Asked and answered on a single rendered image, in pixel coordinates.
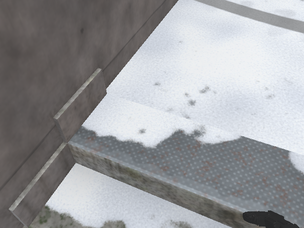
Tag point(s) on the right robot hand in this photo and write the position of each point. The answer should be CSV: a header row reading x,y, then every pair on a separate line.
x,y
268,219

